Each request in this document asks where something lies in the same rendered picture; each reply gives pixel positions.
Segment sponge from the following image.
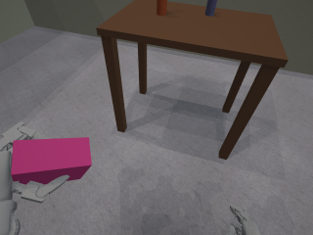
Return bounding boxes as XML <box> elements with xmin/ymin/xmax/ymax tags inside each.
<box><xmin>11</xmin><ymin>137</ymin><xmax>92</xmax><ymax>185</ymax></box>

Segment table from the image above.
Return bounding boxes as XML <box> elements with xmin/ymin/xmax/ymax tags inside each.
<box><xmin>96</xmin><ymin>0</ymin><xmax>289</xmax><ymax>160</ymax></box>

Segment right robot hand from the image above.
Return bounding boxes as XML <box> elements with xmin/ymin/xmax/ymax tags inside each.
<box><xmin>226</xmin><ymin>205</ymin><xmax>261</xmax><ymax>235</ymax></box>

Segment left robot forearm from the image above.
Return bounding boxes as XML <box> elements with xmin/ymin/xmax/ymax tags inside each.
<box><xmin>0</xmin><ymin>200</ymin><xmax>21</xmax><ymax>235</ymax></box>

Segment left robot hand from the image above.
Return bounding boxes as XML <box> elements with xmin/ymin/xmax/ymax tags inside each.
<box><xmin>0</xmin><ymin>121</ymin><xmax>70</xmax><ymax>204</ymax></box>

